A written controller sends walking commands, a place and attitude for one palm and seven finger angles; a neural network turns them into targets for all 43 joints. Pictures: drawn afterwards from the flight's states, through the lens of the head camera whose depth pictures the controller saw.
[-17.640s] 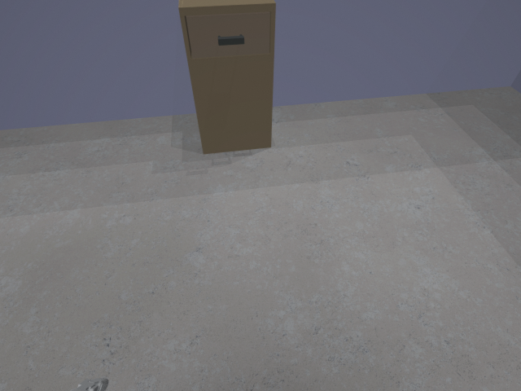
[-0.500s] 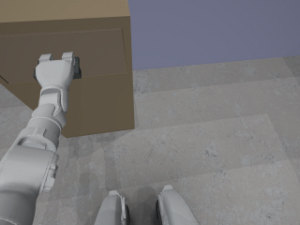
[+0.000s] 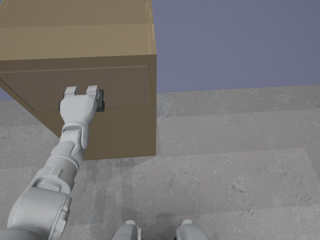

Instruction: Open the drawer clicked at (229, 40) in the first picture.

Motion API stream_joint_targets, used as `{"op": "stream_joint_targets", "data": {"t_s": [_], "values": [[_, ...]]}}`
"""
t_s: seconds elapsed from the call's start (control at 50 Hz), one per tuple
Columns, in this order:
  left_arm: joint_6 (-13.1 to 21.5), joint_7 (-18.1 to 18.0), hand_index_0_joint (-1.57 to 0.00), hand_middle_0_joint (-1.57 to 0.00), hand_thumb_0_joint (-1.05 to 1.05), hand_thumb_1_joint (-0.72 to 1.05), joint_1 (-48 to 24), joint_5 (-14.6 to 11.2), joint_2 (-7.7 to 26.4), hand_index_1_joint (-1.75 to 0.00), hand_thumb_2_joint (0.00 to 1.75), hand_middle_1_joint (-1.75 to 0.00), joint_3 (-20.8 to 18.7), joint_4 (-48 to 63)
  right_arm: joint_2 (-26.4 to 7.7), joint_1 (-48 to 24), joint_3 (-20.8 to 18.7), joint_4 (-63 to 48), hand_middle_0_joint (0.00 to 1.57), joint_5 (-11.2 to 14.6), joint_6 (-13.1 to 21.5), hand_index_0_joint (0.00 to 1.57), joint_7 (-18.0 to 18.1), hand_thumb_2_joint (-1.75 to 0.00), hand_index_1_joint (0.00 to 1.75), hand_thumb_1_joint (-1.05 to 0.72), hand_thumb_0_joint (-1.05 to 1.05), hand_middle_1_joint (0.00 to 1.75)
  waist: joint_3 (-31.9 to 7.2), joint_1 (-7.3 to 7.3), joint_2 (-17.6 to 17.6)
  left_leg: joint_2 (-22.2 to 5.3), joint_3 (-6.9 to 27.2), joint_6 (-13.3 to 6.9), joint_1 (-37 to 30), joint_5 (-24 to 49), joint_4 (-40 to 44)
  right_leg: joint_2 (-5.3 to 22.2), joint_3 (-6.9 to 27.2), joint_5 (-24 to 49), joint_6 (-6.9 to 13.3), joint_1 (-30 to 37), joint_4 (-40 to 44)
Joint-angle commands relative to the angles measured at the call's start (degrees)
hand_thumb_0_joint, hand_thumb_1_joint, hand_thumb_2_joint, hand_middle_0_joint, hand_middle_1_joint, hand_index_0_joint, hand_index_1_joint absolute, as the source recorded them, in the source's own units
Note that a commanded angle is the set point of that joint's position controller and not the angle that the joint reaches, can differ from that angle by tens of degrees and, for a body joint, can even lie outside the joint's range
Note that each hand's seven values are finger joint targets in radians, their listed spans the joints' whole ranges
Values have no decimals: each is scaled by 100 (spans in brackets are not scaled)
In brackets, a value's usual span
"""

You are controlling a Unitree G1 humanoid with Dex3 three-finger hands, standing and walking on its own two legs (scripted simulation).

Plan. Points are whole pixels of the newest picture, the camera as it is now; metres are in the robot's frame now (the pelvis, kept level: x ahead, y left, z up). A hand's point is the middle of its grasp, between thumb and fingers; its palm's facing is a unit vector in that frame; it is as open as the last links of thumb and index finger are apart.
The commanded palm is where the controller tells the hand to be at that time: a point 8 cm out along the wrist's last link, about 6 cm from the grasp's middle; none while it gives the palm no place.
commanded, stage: pull the drawer open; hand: left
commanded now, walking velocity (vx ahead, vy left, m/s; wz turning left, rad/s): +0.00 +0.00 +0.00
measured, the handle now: (83, 99) +0.49 +0.22 -0.02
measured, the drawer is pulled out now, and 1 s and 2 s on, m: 0.00 0.00 0.00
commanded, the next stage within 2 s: none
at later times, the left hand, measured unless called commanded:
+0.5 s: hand (86, 116) +0.45 +0.21 -0.04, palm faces -0.04 +0.01 -1.00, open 5.9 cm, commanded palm +0.46 +0.19 +0.00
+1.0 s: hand (86, 116) +0.45 +0.21 -0.04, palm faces -0.04 +0.00 -1.00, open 5.9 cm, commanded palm +0.43 +0.19 +0.00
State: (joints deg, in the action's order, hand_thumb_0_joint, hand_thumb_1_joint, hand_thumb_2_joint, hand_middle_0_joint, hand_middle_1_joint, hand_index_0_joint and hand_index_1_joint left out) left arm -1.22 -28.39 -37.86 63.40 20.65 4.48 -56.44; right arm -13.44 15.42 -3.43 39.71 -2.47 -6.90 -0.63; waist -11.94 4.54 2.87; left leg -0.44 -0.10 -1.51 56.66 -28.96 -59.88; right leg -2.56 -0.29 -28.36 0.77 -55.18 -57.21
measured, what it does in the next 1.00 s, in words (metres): shifts its weight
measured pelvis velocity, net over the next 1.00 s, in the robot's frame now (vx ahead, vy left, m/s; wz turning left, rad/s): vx -0.08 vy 0.01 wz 0.00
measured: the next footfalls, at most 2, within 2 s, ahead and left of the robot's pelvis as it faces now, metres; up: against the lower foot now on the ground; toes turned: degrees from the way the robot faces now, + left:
none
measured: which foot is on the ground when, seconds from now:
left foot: down 0.00-1.00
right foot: down 0.00-1.00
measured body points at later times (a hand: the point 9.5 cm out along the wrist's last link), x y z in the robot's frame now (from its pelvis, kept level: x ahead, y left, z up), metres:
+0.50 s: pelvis -0.07 +0.00 -0.03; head +0.08 +0.01 +0.40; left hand +0.45 +0.20 +0.01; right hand -0.09 -0.27 -0.15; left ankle -0.03 +0.10 -0.67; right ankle -0.03 -0.11 -0.67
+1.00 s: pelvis -0.08 +0.01 -0.04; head +0.07 +0.02 +0.39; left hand +0.45 +0.20 +0.01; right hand -0.07 -0.26 -0.16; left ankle -0.03 +0.10 -0.67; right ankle -0.03 -0.11 -0.67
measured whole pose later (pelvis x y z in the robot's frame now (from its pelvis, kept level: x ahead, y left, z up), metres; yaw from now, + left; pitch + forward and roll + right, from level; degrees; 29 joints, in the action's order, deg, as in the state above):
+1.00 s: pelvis -0.08 +0.01 -0.04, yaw +0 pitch +28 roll -3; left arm -3.4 -25.1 -57.3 63.2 27.9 5.2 -70.0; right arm -13.9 18.8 0.4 40.5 -2.1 -1.0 1.2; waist -10.1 11.3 3.5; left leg 0.1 1.3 -2.0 72.2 -25.5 -69.2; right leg -2.0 -2.0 -24.5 0.1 -69.9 -65.8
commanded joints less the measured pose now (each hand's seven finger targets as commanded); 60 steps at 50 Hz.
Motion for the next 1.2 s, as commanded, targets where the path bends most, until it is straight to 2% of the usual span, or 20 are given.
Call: {"op": "stream_joint_targets", "data": {"t_s": [0.0,0.04,0.08,0.14,0.26,0.3,0.32,0.38,0.4,0.46,0.66,0.7,0.78,0.84,0.92,0.96,0.98,1.02,1.1,1.18], "values": [[67,-185,-40,-40,0,90,-3120,166,1324,-135,90,-135,-310,192,-927,1173,-301,35,20,-52,122,20,156,-90,30,-90,0,30,-2102,705,-54,93,32,-123,-1375,2976,-87,-39,-42,3110,59,676,278],[3,-177,-40,-40,0,90,-3391,129,1224,-135,90,-135,-238,165,-911,1207,-305,17,20,-82,155,20,152,-90,30,-90,0,30,-2362,753,195,104,63,-105,-1561,3278,-139,-37,-53,3232,69,621,197],[-63,-215,-40,-40,0,90,-3557,139,1378,-135,90,-135,-334,114,-943,1245,-301,6,20,-84,131,20,158,-90,30,-90,0,30,-2582,761,163,106,83,-99,-1593,3343,-202,-43,-75,3240,55,629,142],[-177,-175,-40,-40,0,90,-3827,51,1282,-135,90,-135,-215,16,-927,1220,-267,-26,20,-70,124,20,148,-90,30,-90,0,30,-2653,840,271,141,81,-110,-1512,2954,-197,-58,-88,2912,60,597,192],[-112,-46,-40,-40,0,90,-4161,-13,1631,-135,90,-135,-244,-217,-1005,1186,-145,-129,20,4,221,20,176,-90,30,-90,0,30,-2582,847,509,136,157,-140,-1205,1763,-40,-97,-127,1570,73,253,311],[-88,-27,-40,-40,0,90,-4179,13,1650,-135,90,-135,-184,-390,-1018,1165,-105,-151,20,22,276,20,196,-90,30,-90,0,30,-2336,859,506,134,180,-142,-1009,1339,36,-106,-157,1133,89,84,343],[-76,-10,-40,-40,0,90,-4198,2,1501,-135,90,-135,-74,-428,-1015,1174,-104,-154,20,16,321,20,197,-90,30,-90,0,30,-2263,905,474,127,189,-150,-961,1177,49,-108,-173,988,90,-2,351],[-3,-9,-40,-40,0,90,-4390,40,1797,-135,90,-135,-231,-432,-1094,1246,-92,-122,20,13,422,20,215,-90,30,-90,0,30,-2426,901,530,110,255,-148,-875,894,43,-97,-188,726,101,-183,265],[-8,-1,-40,-40,0,90,-4450,44,1654,-135,90,-135,-87,-449,-1074,1245,-83,-121,20,24,457,20,212,-90,30,-90,0,30,-2329,943,631,115,246,-152,-825,771,51,-95,-178,642,100,-278,291],[-10,-4,-40,-40,0,90,-4561,54,1843,-135,90,-135,-204,-535,-1139,1343,-71,-56,20,20,542,20,221,-90,30,-90,0,30,-2308,954,525,88,328,-144,-691,470,91,-83,-213,414,104,-417,222],[-199,103,-40,-40,0,90,-4813,40,1795,-135,90,-135,-53,-777,-1205,1471,-40,28,20,57,717,20,253,-90,30,-90,0,30,-2142,1086,502,49,474,-140,-569,-68,172,-53,-272,115,104,-846,135],[-218,122,-40,-40,0,90,-4870,27,2037,-135,90,-135,-199,-764,-1228,1484,-7,32,20,58,729,20,266,-90,30,-90,0,30,-2187,1050,468,45,462,-149,-504,-108,165,-45,-267,92,99,-783,120],[-235,159,-40,-40,0,90,-4996,54,1763,-135,90,-135,-15,-685,-1197,1478,-27,2,20,54,749,20,279,-90,30,-90,0,30,-2246,1114,715,13,583,-105,-815,12,160,-38,-309,202,111,-1080,53],[-253,190,-40,-40,0,90,-4794,9,1649,-135,90,-135,-26,-700,-1176,1436,-14,-34,20,38,742,20,271,-90,30,-90,0,30,-2264,1056,674,-3,599,-98,-898,138,177,-41,-325,260,119,-1037,40],[-249,288,-40,-40,0,90,-4218,-52,1692,-135,90,-135,-129,-614,-1140,1397,-7,-121,20,62,672,20,264,-90,30,-90,0,30,-2370,844,579,21,474,-103,-964,500,154,-65,-309,424,123,-666,109],[-193,339,-40,-40,0,90,-4078,-95,1441,-135,90,-135,-7,-413,-1111,1387,-32,-147,20,64,638,20,261,-90,30,-90,0,30,-2472,822,556,-10,510,-85,-1199,790,162,-67,-337,590,120,-639,94],[-177,360,-40,-40,0,90,-3843,-104,1422,-135,90,-135,-45,-387,-1093,1369,-44,-169,20,66,614,20,251,-90,30,-90,0,30,-2512,717,620,-2,477,-75,-1266,891,163,-75,-327,634,132,-565,114],[-165,388,-40,-40,0,90,-3545,-167,1265,-135,90,-135,9,-351,-1063,1345,-50,-173,20,75,565,20,239,-90,30,-90,0,30,-2398,704,426,-13,421,-89,-1294,1081,186,-94,-335,763,122,-399,191],[-20,414,-40,-40,0,90,-2826,-260,1305,-135,90,-135,-175,-47,-1016,1307,-76,-218,20,82,466,20,224,-90,30,-90,0,30,-2572,453,327,7,264,-105,-1419,1662,196,-113,-277,1237,126,178,279],[103,350,-40,-40,0,90,-2286,-265,1172,-135,90,-135,-202,90,-976,1270,-119,-197,20,81,374,20,213,-90,30,-90,0,30,-2326,365,56,18,152,-116,-1340,2044,225,-117,-228,1753,111,525,341]]}}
